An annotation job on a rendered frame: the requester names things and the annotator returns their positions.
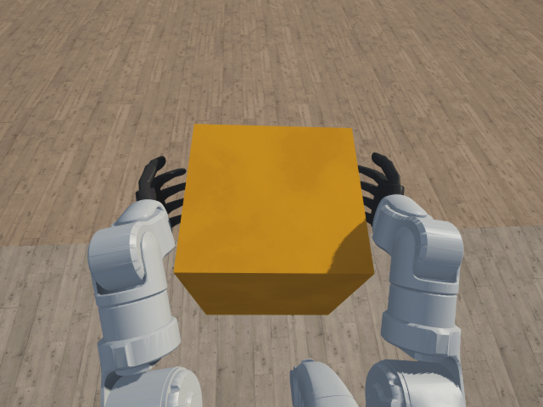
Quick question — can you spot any robot left forearm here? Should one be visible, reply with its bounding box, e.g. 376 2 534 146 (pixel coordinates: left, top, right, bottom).
87 199 181 407

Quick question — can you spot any robot left upper arm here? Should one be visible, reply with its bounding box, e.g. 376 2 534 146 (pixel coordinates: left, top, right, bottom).
105 366 203 407

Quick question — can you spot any robot right upper arm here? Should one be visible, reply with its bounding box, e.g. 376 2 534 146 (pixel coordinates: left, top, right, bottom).
365 360 465 407

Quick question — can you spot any left robot hand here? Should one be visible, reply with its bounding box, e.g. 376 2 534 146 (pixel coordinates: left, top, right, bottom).
136 156 186 227

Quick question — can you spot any robot right forearm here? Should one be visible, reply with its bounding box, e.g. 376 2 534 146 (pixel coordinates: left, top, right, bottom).
372 194 466 407

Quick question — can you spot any carton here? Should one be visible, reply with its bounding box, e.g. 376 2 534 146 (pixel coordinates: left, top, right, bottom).
173 124 374 315

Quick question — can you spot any right robot hand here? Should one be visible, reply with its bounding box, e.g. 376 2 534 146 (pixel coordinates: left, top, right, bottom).
358 153 404 226

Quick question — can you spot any robot right thigh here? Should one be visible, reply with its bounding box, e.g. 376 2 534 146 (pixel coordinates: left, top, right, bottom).
289 361 359 407

